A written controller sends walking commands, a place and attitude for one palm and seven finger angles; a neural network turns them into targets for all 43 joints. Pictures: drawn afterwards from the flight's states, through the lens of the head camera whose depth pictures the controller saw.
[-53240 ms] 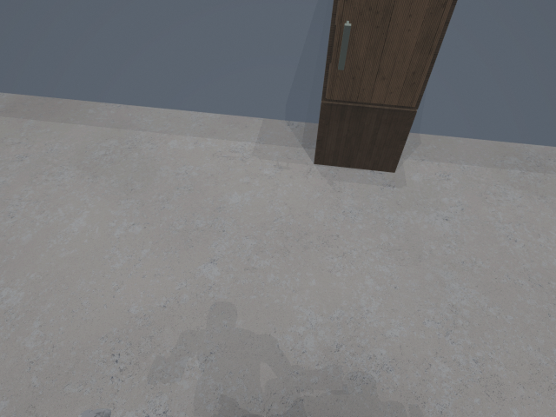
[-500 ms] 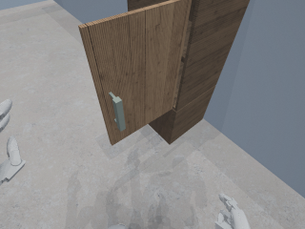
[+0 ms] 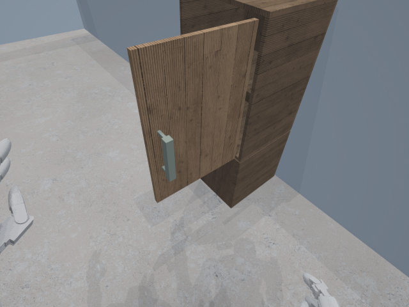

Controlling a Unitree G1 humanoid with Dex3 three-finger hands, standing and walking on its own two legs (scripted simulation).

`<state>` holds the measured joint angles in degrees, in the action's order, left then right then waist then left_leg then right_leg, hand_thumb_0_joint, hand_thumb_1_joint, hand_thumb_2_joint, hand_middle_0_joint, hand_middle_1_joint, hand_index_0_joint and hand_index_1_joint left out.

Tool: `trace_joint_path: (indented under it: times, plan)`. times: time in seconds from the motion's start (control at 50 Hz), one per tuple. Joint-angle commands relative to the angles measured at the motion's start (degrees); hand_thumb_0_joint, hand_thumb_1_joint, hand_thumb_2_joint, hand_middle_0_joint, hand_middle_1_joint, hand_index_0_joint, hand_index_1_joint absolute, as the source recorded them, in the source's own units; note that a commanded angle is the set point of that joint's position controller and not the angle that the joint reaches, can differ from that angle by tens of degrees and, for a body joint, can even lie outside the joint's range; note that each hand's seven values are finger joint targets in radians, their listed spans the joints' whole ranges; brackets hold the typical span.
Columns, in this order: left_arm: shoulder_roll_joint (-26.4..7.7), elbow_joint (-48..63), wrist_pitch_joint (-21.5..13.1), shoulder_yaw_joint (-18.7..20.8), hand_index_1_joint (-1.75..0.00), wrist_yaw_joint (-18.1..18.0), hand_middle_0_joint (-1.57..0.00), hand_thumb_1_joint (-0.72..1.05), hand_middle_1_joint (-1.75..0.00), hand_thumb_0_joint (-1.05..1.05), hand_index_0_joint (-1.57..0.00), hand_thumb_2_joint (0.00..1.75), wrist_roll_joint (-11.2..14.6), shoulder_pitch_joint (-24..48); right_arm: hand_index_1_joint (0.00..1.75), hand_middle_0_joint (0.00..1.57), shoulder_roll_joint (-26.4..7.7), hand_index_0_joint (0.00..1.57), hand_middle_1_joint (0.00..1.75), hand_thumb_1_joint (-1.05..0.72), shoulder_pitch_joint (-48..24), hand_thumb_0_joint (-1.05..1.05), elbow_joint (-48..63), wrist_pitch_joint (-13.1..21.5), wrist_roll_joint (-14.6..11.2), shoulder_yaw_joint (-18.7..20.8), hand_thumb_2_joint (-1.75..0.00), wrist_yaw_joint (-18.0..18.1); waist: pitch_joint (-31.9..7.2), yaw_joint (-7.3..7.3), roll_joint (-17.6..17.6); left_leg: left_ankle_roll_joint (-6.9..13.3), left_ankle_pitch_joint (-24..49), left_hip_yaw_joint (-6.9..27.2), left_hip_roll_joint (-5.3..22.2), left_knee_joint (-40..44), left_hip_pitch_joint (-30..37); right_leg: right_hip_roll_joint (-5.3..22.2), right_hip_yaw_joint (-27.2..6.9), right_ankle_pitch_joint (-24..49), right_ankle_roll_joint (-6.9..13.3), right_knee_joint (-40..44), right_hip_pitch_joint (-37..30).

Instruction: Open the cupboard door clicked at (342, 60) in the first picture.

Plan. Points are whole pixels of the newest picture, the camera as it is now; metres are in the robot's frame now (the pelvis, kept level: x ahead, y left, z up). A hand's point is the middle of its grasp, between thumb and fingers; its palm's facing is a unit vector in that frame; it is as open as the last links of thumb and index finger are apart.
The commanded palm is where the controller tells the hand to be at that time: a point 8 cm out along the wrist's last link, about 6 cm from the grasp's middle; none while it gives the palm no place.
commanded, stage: let the arm hang, fingers relaxed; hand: left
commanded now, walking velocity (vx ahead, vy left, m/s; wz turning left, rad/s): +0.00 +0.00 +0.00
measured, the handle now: (165, 155) +0.57 +0.15 -0.08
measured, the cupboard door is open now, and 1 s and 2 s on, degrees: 88 88 88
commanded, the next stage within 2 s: look to check the result in 1.18 s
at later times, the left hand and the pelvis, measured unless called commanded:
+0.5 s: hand out of the picture -0.01 +0.19 -0.17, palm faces +0.02 -0.98 -0.20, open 7.0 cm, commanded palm none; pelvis +0.00 -0.01 +0.01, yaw +2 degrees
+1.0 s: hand out of the picture +0.07 +0.23 -0.14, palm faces +0.02 -0.95 -0.32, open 7.4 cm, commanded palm none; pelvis +0.00 +0.00 +0.01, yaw +2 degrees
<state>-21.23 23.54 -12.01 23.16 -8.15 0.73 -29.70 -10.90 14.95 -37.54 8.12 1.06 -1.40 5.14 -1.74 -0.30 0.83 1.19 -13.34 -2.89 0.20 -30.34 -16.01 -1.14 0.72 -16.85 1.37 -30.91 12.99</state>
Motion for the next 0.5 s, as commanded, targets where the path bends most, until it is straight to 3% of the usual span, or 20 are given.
trace_joint_path:
  times: [0.0,0.04,0.06,0.08,0.1,0.12,0.14,0.18,0.2,0.26,0.32,0.34,0.38,0.4,0.42,0.44,0.48]
  plan:
    - [-11.9,11.6,-4.0,7.4,-0.30,-1.2,-0.20,0.90,-0.30,0.00,-0.20,0.90,0.4,3.4,0.30,0.20,-7.6,0.20,0.30,-0.90,-7.4,0.00,9.2,3.7,-0.4,2.6,-0.90,0.4,-0.4,0.21,-5.3,1.3,-2.7,8.4,6.4,11.5,0.7,2.7,-3.2,4.1,-0.3,5.2,0.2]
    - [-11.9,10.8,-3.7,7.5,-0.30,-1.0,-0.20,0.90,-0.30,0.00,-0.20,0.90,0.8,1.8,0.30,0.20,-7.6,0.20,0.30,-0.90,-7.4,0.00,9.2,3.7,-0.4,2.7,-0.90,0.2,-2.2,0.22,-3.4,0.6,5.1,5.9,5.0,8.0,2.4,3.9,-4.5,9.9,-0.1,6.7,-1.1]
    - [-1.1,-32.1,6.3,-16.8,-0.30,7.4,-0.20,0.90,-0.30,0.00,-0.20,0.90,-3.5,5.3,0.30,0.20,-17.0,0.20,0.30,-0.90,-8.8,0.00,-4.9,3.4,-1.3,6.5,-0.90,-4.7,-0.6,-2.43,-3.1,1.5,20.4,6.8,5.8,-2.8,-0.9,8.0,-2.3,24.6,0.5,-1.4,3.8]
    - [1.4,-33.6,11.1,-15.9,-0.30,8.2,-0.20,0.90,-0.30,0.00,-0.20,0.90,-2.9,4.5,0.30,0.20,-12.5,0.20,0.30,-0.90,-4.1,0.00,-5.0,-0.4,-1.3,6.6,-0.90,-4.8,-4.9,-1.48,-1.7,0.6,22.8,5.7,5.6,-1.9,2.3,7.4,-3.8,22.9,0.6,-1.0,3.1]
    - [3.0,-35.1,11.8,-16.9,-0.30,8.1,-0.20,0.90,-0.30,0.00,-0.20,0.90,-2.7,6.0,0.30,0.20,-11.4,0.20,0.30,-0.90,-3.3,0.00,-5.2,-1.6,-0.8,5.7,-0.90,-4.6,-6.0,-1.02,0.5,1.4,19.3,7.4,6.5,-1.4,1.3,6.4,-2.6,15.3,0.6,-1.5,3.7]
    - [2.1,-37.5,11.9,-16.9,-0.30,8.1,-0.20,0.90,-0.30,0.00,-0.20,0.90,-2.8,8.0,0.30,0.20,-11.5,0.20,0.30,-0.90,-4.0,0.00,-5.1,-2.8,-0.5,4.9,-0.90,-4.7,-4.6,-0.42,2.2,2.5,17.2,9.3,6.8,0.2,-0.8,5.6,-2.1,10.8,0.7,-1.6,3.7]
    - [1.0,-40.5,11.7,-17.1,-0.30,8.0,-0.20,0.90,-0.30,0.00,-0.20,0.90,-3.0,9.8,0.30,0.20,-11.8,0.20,0.30,-0.90,-4.8,0.00,-5.4,-3.5,-0.1,4.7,-0.90,-4.7,-4.2,-0.09,6.7,2.7,17.1,10.0,6.8,0.8,-1.3,5.4,-2.3,10.5,0.9,-0.8,2.4]
    - [-1.5,-47.5,11.3,-17.3,-0.30,7.8,-0.20,0.90,-0.30,0.00,-0.20,0.90,-3.0,12.9,0.30,0.20,-12.4,0.20,0.30,-0.90,-6.0,0.00,-6.8,-4.6,0.3,4.3,-0.90,-4.8,-3.0,0.05,11.0,2.1,14.5,8.6,4.8,0.3,-1.2,7.4,-4.9,12.5,1.9,2.7,1.0]
    - [-2.5,-51.1,11.3,-17.6,-0.30,7.7,-0.20,0.90,-0.30,0.00,-0.20,0.90,-2.9,15.0,0.30,0.20,-12.9,0.20,0.30,-0.90,-6.7,0.00,-7.8,-5.2,0.4,4.3,-0.90,-4.9,-1.5,-0.21,10.4,1.8,12.7,8.0,3.9,0.5,-0.2,8.3,-5.9,11.4,2.6,4.5,2.2]
    - [-3.3,-61.5,11.4,-19.2,-0.30,7.3,-0.20,0.90,-0.30,0.00,-0.20,0.90,-2.3,18.0,0.30,0.20,-12.4,0.20,0.30,-0.90,-8.5,0.00,-11.2,-6.7,0.8,3.6,-0.90,-5.0,2.3,-0.17,-1.5,1.3,11.2,8.1,4.1,5.3,1.6,7.4,-6.4,8.2,2.4,6.4,2.7]
    - [-2.7,-70.6,11.2,-20.4,-0.30,7.2,-0.20,0.90,-0.30,0.00,-0.20,0.90,-1.8,17.4,0.30,0.20,-11.5,0.20,0.30,-0.90,-8.2,0.00,-15.0,-7.1,0.4,2.9,-0.90,-4.6,0.6,0.06,-5.8,1.0,8.3,8.2,4.5,8.1,3.8,6.9,-6.6,6.1,1.9,9.1,-0.4]
    - [-2.6,-72.9,11.1,-20.6,-0.30,7.1,-0.20,0.90,-0.30,0.00,-0.20,0.90,-1.7,17.0,0.30,0.20,-11.3,0.20,0.30,-0.90,-7.8,0.00,-16.1,-7.4,0.2,2.8,-0.90,-4.4,0.6,0.00,-4.0,0.9,7.3,8.1,4.6,8.4,4.7,6.9,-6.4,5.2,2.0,10.4,-0.5]
    - [-0.8,-76.6,10.9,-20.2,-0.30,7.1,-0.20,0.90,-0.30,0.00,-0.20,0.90,-1.6,16.1,0.30,0.20,-10.5,0.20,0.30,-0.90,-6.7,0.00,-18.3,-7.5,0.4,3.0,-0.90,-4.0,-0.7,-0.09,-9.0,0.8,5.7,7.7,4.7,8.9,6.0,7.2,-6.6,4.7,2.3,12.1,-1.4]
    - [-1.5,-78.3,11.0,-20.5,-0.30,7.1,-0.20,0.90,-0.30,0.00,-0.20,0.90,-1.5,16.2,0.30,0.20,-10.5,0.20,0.30,-0.90,-6.5,0.00,-19.3,-7.6,0.3,2.9,-0.90,-4.0,-0.3,-0.14,-10.0,0.7,4.5,7.8,4.7,9.4,5.9,7.0,-6.5,4.0,2.4,12.5,-1.6]
    - [-1.6,-79.8,10.9,-20.5,-0.30,7.2,-0.20,0.90,-0.30,0.00,-0.20,0.90,-1.4,15.9,0.30,0.20,-10.5,0.20,0.30,-0.90,-5.9,0.00,-20.1,-7.7,0.2,2.9,-0.90,-3.9,-0.6,-0.04,-8.8,0.7,4.4,7.8,4.9,9.7,6.1,7.2,-6.3,4.1,2.5,13.1,-2.1]
    - [-1.8,-81.1,10.7,-20.5,-0.30,7.2,-0.20,0.90,-0.30,0.00,-0.20,0.90,-1.4,15.9,0.30,0.20,-10.9,0.20,0.30,-0.90,-5.4,0.00,-20.9,-7.7,0.0,3.1,-0.90,-3.8,-0.8,-0.01,-5.2,0.7,5.1,7.7,5.1,9.3,7.0,7.2,-6.0,4.3,2.5,13.8,-2.1]
    - [-1.6,-83.1,10.8,-20.9,-0.30,7.2,-0.20,0.90,-0.30,0.00,-0.20,0.90,-1.3,16.4,0.30,0.20,-11.2,0.20,0.30,-0.90,-4.4,0.00,-22.5,-7.8,0.0,3.2,-0.90,-3.7,-0.1,-0.34,-4.6,0.8,5.6,7.7,5.3,9.7,7.7,7.3,-5.7,4.1,2.6,14.4,-1.5]
